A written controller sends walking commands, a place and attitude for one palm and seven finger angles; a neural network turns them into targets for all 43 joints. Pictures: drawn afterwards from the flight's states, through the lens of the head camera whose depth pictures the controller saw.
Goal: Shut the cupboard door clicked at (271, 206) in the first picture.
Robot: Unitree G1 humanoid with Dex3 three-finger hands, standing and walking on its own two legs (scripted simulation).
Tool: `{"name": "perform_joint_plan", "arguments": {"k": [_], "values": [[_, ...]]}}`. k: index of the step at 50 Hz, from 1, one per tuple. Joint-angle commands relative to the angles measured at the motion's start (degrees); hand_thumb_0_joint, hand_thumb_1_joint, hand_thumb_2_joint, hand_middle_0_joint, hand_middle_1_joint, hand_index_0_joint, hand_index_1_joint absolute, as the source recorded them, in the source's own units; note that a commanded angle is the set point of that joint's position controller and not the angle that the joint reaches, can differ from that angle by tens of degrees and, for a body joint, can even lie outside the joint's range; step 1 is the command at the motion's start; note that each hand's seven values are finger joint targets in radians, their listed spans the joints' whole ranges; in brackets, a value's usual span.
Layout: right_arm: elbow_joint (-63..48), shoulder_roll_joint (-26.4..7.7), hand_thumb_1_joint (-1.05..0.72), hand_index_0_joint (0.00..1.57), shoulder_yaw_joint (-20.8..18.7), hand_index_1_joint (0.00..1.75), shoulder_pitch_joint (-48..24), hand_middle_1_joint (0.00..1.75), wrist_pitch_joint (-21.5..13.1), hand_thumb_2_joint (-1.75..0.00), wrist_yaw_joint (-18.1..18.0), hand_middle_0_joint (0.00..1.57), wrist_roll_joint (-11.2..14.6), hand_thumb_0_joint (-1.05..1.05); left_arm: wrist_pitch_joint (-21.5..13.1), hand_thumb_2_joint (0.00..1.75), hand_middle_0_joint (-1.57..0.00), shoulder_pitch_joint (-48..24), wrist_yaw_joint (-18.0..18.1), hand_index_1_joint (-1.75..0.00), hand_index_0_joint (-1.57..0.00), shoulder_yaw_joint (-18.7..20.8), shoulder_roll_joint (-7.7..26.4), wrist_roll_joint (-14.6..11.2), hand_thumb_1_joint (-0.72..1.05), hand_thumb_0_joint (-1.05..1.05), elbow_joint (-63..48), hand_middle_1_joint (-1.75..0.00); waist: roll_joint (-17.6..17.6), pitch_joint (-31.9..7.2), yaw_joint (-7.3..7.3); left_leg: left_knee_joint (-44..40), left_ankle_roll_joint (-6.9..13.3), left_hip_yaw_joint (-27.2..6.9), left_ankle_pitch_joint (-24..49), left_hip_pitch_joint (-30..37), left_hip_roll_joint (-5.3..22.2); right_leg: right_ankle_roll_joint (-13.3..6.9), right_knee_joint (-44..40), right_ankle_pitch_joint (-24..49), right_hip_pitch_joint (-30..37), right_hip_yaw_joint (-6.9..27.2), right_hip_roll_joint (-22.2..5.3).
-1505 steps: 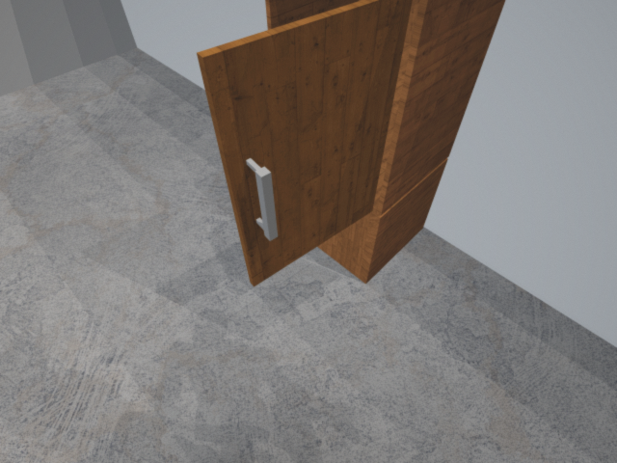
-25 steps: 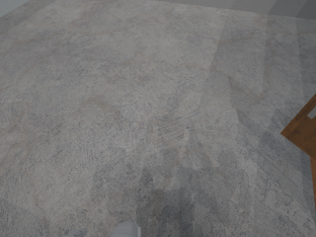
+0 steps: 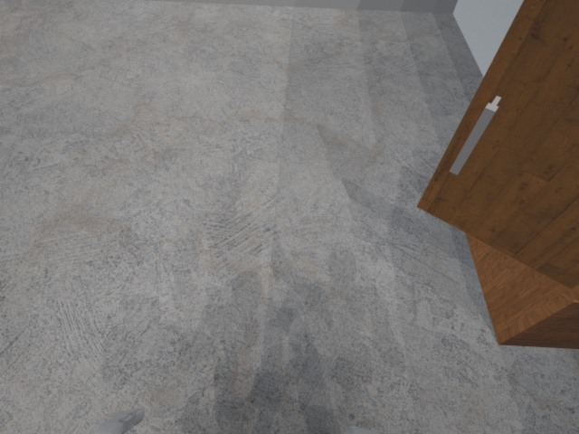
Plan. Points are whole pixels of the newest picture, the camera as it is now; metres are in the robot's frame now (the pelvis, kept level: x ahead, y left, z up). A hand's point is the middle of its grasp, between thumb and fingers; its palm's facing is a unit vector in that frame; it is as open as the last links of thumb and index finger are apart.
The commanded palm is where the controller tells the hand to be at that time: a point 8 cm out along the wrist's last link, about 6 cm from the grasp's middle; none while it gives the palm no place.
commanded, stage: turn to face it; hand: left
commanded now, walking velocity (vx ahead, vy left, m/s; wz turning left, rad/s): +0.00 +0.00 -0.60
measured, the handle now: (474, 137) +0.70 -0.36 -0.04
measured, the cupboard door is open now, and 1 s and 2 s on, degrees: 56 56 56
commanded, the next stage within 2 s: take the last steps up to it in 0.94 s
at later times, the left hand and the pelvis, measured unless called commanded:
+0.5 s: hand (187, 412) +0.16 +0.18 -0.17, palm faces -0.23 -0.95 -0.20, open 7.4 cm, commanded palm none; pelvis +0.03 +0.00 +0.00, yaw -16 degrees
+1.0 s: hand (242, 391) +0.20 +0.09 -0.16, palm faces -0.45 -0.87 -0.22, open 7.4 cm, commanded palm none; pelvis +0.04 -0.04 +0.00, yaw -28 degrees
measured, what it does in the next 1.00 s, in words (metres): steps on the spot, turning right: right foot, then left foot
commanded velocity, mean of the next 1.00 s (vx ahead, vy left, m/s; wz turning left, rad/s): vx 0.00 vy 0.00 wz -0.45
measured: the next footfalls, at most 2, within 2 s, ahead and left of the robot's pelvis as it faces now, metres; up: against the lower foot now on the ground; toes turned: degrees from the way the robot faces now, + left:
right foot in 0.06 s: +0.03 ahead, -0.13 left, +0.00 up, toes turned -6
left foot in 0.40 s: +0.10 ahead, +0.10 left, +0.00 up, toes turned -9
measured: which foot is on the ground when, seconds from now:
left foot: down 0.00-0.04, up 0.06-0.38, down 0.40-0.74, up 0.76-1.00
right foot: up 0.00-0.04, down 0.06-0.40, up 0.42-0.72, down 0.74-1.00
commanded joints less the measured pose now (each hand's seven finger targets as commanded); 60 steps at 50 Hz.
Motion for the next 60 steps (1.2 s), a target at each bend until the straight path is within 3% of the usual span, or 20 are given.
{"name": "perform_joint_plan", "arguments": {"k": [1, 2, 4, 8, 15, 18, 20, 21, 24, 32, 34, 35, 36, 37, 42, 49, 52, 54, 55, 60], "values": [[-3.22, -11.93, -0.9, 0.2, -4.43, 0.3, -0.12, 0.3, -0.4, -0.9, 0.12, 0.2, 0.66, 0.0, -2.91, 0.9, -0.2, 5.86, 0.47, -0.3, -0.2, 1.38, 6.57, 0.47, 0.9, 0.0, -3.11, -0.3, 3.75, -11.05, 2.39, 6.48, 2.09, -2.33, 14.63, -2.68, 6.4, -2.89, -21.79, 17.0, 17.44, 1.49, -1.5], [-5.7, -7.16, -0.9, 0.2, -3.33, 0.3, -1.73, 0.3, -0.24, -0.9, 0.37, 0.2, 1.08, 0.0, -3.56, 0.9, -0.2, 8.43, 1.3, -0.3, -0.2, 2.55, 13.1, 0.97, 0.9, 0.0, -2.34, -0.3, -15.54, -10.18, 4.12, 18.42, -1.81, 1.71, -11.87, -17.56, -2.0, -8.5, -26.58, 30.53, 25.25, 21.11, -16.07], [-7.22, -7.43, -0.9, 0.2, -2.7, 0.3, -6.09, 0.3, 0.69, -0.9, -0.63, 0.2, 1.08, 0.0, -3.45, 0.9, -0.2, 9.26, 2.72, -0.3, -0.2, 2.87, 14.28, 0.34, 0.9, 0.0, -1.84, -0.3, -16.67, -8.32, 4.57, 34.19, -1.82, -10.17, -18.28, -23.49, -4.1, -15.68, -26.52, 38.05, 18.09, 27.55, -20.0], [-3.92, -7.16, -0.9, 0.2, -2.46, 0.3, -2.69, 0.3, 0.35, -0.9, -0.14, 0.2, 0.84, 0.0, -3.63, 0.9, -0.2, 0.94, 3.21, -0.3, -0.2, 1.51, 9.36, 0.34, 0.9, 0.0, -4.21, -0.3, -11.71, -9.5, 0.12, 30.73, -2.97, -10.2, -8.05, -18.74, -3.6, -12.97, -23.01, 38.64, 15.11, 16.78, -12.51], [-4.48, -6.06, -0.9, 0.2, -2.21, 0.3, -2.67, 0.3, -0.11, -0.9, -0.1, 0.2, 1.35, 0.0, -3.29, 0.9, -0.2, 2.02, 2.86, -0.3, -0.2, 2.0, 10.87, 0.65, 0.9, 0.0, -3.28, -0.3, -10.45, -9.72, 0.89, 10.64, -2.53, -8.48, -6.16, -10.11, -7.63, -12.52, -21.64, 35.22, 12.28, 21.96, -10.89], [-2.52, -7.21, -0.9, 0.2, -2.32, 0.3, 3.54, 0.3, -0.88, -0.9, -0.65, 0.2, 1.32, 0.0, -2.66, 0.9, -0.2, -0.94, 2.75, -0.3, -0.2, 1.84, 9.45, -0.09, 0.9, 0.0, -3.91, -0.3, -8.61, -9.94, -2.47, -6.51, -1.76, -8.83, 5.61, 3.6, -7.12, -7.7, -16.74, 27.89, 3.71, 21.12, -7.13], [-3.36, -15.78, -0.9, 0.2, -3.84, 0.3, 5.34, 0.3, -1.27, -0.9, -0.76, 0.2, 0.2, 0.0, -2.31, 0.9, -0.2, 1.88, 1.87, -0.3, -0.2, 0.53, 4.02, -0.62, 0.9, 0.0, -5.53, -0.3, 16.84, -10.21, -2.34, -15.55, 7.79, -29.8, 13.23, 10.93, 14.5, -1.64, 3.56, -6.91, -10.03, 7.59, 5.14], [-3.73, -15.69, -0.9, 0.2, -3.53, 0.3, 5.28, 0.3, -1.28, -0.9, -0.89, 0.2, -0.21, 0.0, -2.31, 0.9, -0.2, 1.32, 1.66, -0.3, -0.2, 0.84, 5.63, 0.05, 0.9, 0.0, -5.79, -0.3, 13.46, -10.21, -2.67, -16.24, 11.69, -31.14, 12.52, 7.5, 18.62, -1.13, 14.52, -11.81, -10.14, 6.65, 3.12], [-4.96, -11.89, -0.9, 0.2, -2.73, 0.3, -0.49, 0.3, -1.48, -0.9, -1.21, 0.2, -0.45, 0.0, -1.89, 0.9, -0.2, -0.1, 0.63, -0.3, -0.2, 1.6, 5.09, 0.26, 0.9, 0.0, -4.45, -0.3, 9.29, -6.04, -0.18, -13.77, 10.31, -18.72, 20.43, 4.05, 11.58, 0.51, 22.23, -4.69, -11.08, 5.54, -0.05], [-1.94, -12.75, -0.9, 0.2, -3.81, 0.3, 2.68, 0.3, -0.77, -0.9, -0.55, 0.2, -0.22, 0.0, -2.04, 0.9, -0.2, -1.23, 0.34, -0.3, -0.2, 0.07, 2.03, 0.12, 0.9, 0.0, -4.53, -0.3, 11.76, -9.65, -2.05, -6.68, 8.75, -7.35, 29.61, 8.44, 10.08, -0.28, -2.13, -0.38, -0.06, -2.01, 1.35], [-1.84, -12.89, -0.9, 0.2, -4.02, 0.3, 0.81, 0.3, -0.48, -0.9, -0.31, 0.2, 0.24, 0.0, -2.52, 0.9, -0.2, 2.79, 0.53, -0.3, -0.2, 0.26, 3.13, 0.16, 0.9, 0.0, -3.27, -0.3, 9.99, -9.99, 0.51, -2.06, 5.83, -5.33, 22.99, 3.54, 8.95, -1.18, -14.42, 10.18, 9.03, -2.47, 1.73], [-1.91, -11.56, -0.9, 0.2, -4.0, 0.3, 0.78, 0.3, -0.36, -0.9, 0.02, 0.2, 0.62, 0.0, -3.08, 0.9, -0.2, 5.86, 0.83, -0.3, -0.2, 0.7, 5.66, 0.52, 0.9, 0.0, -2.17, -0.3, 4.39, -10.39, 1.85, 4.16, 2.84, -3.54, 16.63, -1.71, 5.84, -2.41, -22.01, 17.42, 16.42, 1.22, -0.77], [-3.77, -7.24, -0.9, 0.2, -3.18, 0.3, -0.18, 0.3, -0.31, -0.9, 0.27, 0.2, 1.16, 0.0, -3.73, 0.9, -0.2, 8.43, 1.61, -0.3, -0.2, 1.83, 11.7, 1.05, 0.9, 0.0, -1.37, -0.3, -12.91, -10.78, 3.27, 14.64, -1.0, 1.22, -4.78, -14.72, -1.77, -7.3, -26.33, 30.1, 24.35, 18.46, -14.47], [-5.45, -6.47, -0.9, 0.2, -2.43, 0.3, -3.6, 0.3, 0.27, -0.9, 0.01, 0.2, 1.15, 0.0, -3.77, 0.9, -0.2, 11.02, 2.18, -0.3, -0.2, 1.94, 14.45, 0.4, 0.9, 0.0, -0.41, -0.3, -16.22, -9.62, 5.29, 26.31, -1.57, -4.45, -20.59, -18.82, -5.48, -13.5, -26.6, 41.72, 19.85, 24.97, -21.97], [-0.84, -5.76, -0.9, 0.2, -1.95, 0.3, -0.63, 0.3, 0.34, -0.9, -0.23, 0.2, 0.87, 0.0, -4.06, 0.9, -0.2, 2.28, 3.61, -0.3, -0.2, 0.65, 7.84, 0.43, 0.9, 0.0, -1.78, -0.3, -11.01, -10.51, -0.16, 31.77, -2.18, -10.09, -8.63, -18.18, -4.23, -13.08, -22.67, 43.29, 16.33, 13.7, -12.9], [-0.39, -4.04, -0.9, 0.2, -1.62, 0.3, -1.07, 0.3, 0.15, -0.9, -0.2, 0.2, 1.15, 0.0, -3.84, 0.9, -0.2, 3.91, 3.52, -0.3, -0.2, 0.98, 8.51, 0.73, 0.9, 0.0, 0.12, -0.3, -10.59, -8.11, 0.77, 11.47, -1.51, -7.83, -6.01, -9.52, -7.43, -13.16, -23.52, 36.42, 12.36, 17.14, -12.11], [2.06, -4.3, -0.9, 0.2, -1.47, 0.3, 5.04, 0.3, -0.86, -0.9, -0.6, 0.2, 1.05, 0.0, -3.53, 0.9, -0.2, 1.96, 3.67, -0.3, -0.2, 0.82, 6.74, 0.07, 0.9, 0.0, 0.39, -0.3, -8.0, -9.15, -2.08, -6.28, -0.72, -8.2, 8.15, 3.15, -7.21, -8.64, -18.23, 29.64, 7.32, 15.28, -8.88], [2.29, -12.47, -0.9, 0.2, -2.54, 0.3, 7.94, 0.3, -1.71, -0.9, -0.89, 0.2, -0.4, 0.0, -3.02, 0.9, -0.2, 5.53, 2.9, -0.3, -0.2, -0.36, 1.2, -0.46, 0.9, 0.0, -0.12, -0.3, 13.58, -10.06, -1.96, -14.48, 7.39, -28.08, 11.18, 10.74, 11.07, -2.54, -3.98, -2.86, -4.44, 4.66, 2.93], [1.88, -13.98, -0.9, 0.2, -2.85, 0.3, 9.25, 0.3, -1.47, -0.9, -1.22, 0.2, -0.68, 0.0, -2.88, 0.9, -0.2, 3.25, 2.56, -0.3, -0.2, -0.42, 2.29, 0.21, 0.9, 0.0, -1.51, -0.3, 12.59, -7.53, -3.49, -18.22, 11.66, -35.35, 2.43, 8.61, 16.25, -2.13, 7.31, -11.3, -9.0, 4.41, 3.44], [1.71, -8.65, -0.9, 0.2, -1.76, 0.3, 6.49, 0.3, -3.1, -0.9, -1.33, 0.2, -0.52, 0.0, -3.39, 0.9, -0.2, 1.19, 0.22, -0.3, -0.2, 0.29, 1.87, 0.91, 0.9, 0.0, 0.47, -0.3, 7.0, -3.02, -1.7, -20.22, 8.9, -20.53, 1.3, 6.16, 8.96, -1.38, 17.91, 2.43, -13.68, 4.93, -0.88]]}}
